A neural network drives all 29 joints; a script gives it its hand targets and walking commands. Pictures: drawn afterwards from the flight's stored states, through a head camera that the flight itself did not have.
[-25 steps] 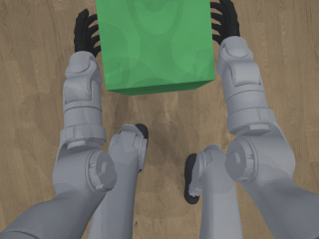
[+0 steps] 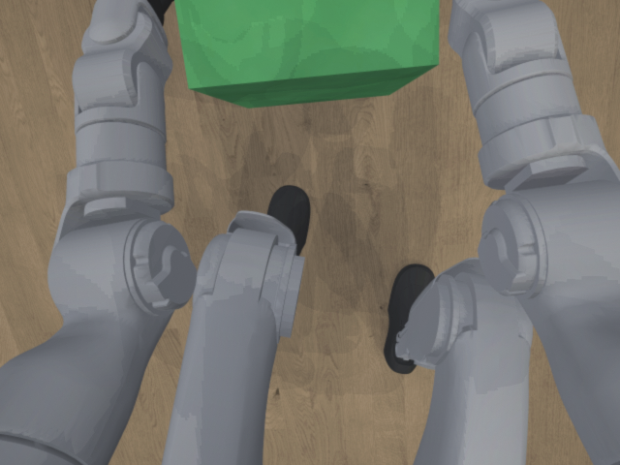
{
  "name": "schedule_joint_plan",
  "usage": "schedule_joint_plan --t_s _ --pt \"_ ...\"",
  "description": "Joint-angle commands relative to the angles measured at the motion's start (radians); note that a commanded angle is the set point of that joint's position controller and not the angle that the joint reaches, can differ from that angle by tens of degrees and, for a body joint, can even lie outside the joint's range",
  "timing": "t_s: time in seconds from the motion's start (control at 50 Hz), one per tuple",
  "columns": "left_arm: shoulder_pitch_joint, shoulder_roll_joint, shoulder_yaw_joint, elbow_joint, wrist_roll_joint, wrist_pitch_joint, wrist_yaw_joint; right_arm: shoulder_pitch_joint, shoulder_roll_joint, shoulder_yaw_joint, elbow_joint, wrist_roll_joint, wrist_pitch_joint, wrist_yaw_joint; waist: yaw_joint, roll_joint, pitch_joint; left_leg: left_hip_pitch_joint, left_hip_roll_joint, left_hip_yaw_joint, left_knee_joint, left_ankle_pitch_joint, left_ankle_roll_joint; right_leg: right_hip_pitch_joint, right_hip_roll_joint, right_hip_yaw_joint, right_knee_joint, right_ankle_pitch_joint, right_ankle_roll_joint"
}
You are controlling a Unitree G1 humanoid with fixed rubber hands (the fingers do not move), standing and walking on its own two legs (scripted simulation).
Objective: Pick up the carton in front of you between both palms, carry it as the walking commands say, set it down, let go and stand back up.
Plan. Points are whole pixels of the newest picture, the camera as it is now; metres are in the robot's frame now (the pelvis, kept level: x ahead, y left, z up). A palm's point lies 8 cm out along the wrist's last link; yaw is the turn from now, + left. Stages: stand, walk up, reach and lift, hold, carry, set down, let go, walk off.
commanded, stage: set down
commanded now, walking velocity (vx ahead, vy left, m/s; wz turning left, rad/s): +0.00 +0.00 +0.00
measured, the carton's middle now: out of the picture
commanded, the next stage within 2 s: none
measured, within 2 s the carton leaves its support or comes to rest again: rests again in 1.06 s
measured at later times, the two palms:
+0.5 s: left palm out of the picture +0.49 +0.29 -0.17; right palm out of the picture +0.56 -0.01 -0.20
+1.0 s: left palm (148, 6) +0.48 +0.30 -0.19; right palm out of the picture +0.57 +0.00 -0.21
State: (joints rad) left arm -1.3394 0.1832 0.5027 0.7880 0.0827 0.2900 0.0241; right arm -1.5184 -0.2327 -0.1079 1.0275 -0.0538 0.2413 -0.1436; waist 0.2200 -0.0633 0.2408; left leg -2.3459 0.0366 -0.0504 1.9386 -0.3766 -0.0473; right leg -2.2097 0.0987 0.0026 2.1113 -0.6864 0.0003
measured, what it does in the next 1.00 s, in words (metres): stands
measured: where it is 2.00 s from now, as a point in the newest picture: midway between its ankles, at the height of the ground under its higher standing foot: (342, 298)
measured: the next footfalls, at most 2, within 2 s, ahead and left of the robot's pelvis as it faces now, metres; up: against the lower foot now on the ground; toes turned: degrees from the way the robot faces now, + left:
none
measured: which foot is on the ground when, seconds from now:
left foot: down 0.00-1.00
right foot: down 0.00-1.00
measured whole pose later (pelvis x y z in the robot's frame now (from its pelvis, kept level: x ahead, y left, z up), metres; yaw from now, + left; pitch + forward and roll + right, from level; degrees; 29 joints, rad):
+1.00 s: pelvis -0.01 +0.00 -0.02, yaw +1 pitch +40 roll +3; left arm -1.42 0.32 0.58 1.04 0.07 0.18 -0.08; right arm -1.59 -0.20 -0.15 1.06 -0.18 0.19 -0.01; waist 0.18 0.00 0.37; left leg -2.34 0.05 -0.01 2.02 -0.38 -0.04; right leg -2.22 0.12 0.05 2.22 -0.69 0.02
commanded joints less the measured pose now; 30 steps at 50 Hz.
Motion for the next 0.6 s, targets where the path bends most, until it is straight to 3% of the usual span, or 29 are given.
schedule_joint_plan --t_s 0.0,0.1,0.26,0.46,0.58 --pt "-0.567 -0.859 -0.394 -0.110 -0.154 -0.043 -0.248 -0.520 0.838 0.263 -0.170 0.102 -0.060 0.229 0.016 -0.095 -1.275 0.928 -0.094 0.140 0.010 0.438 -0.013 0.372 0.091 -0.043 -0.221 0.335 -0.015" --pt "-0.535 -0.849 -0.370 -0.068 -0.154 -0.049 -0.254 -0.509 0.856 0.269 -0.169 0.104 -0.067 0.238 0.027 -0.124 -1.186 0.893 -0.096 0.124 0.026 0.452 -0.003 0.307 0.088 -0.037 -0.200 0.334 -0.014" --pt "-0.499 -0.791 -0.276 0.015 -0.101 -0.064 -0.252 -0.508 0.826 0.254 -0.125 0.105 -0.073 0.250 0.061 -0.161 -1.052 0.759 -0.087 0.129 0.034 0.350 0.010 0.267 0.076 -0.022 -0.198 0.279 -0.011" --pt "-0.495 -0.724 -0.201 0.088 -0.088 -0.083 -0.266 -0.505 0.747 0.228 -0.096 0.063 -0.080 0.233 0.049 -0.198 -0.952 0.630 -0.078 0.124 0.053 0.276 0.022 0.293 0.057 -0.002 -0.194 0.273 -0.011" --pt "-0.472 -0.673 -0.167 0.139 -0.073 -0.085 -0.269 -0.451 0.704 0.190 -0.061 0.013 -0.070 0.232 0.028 -0.190 -0.863 0.570 -0.078 0.115 0.052 0.225 0.024 0.276 0.047 0.007 -0.194 0.249 -0.014"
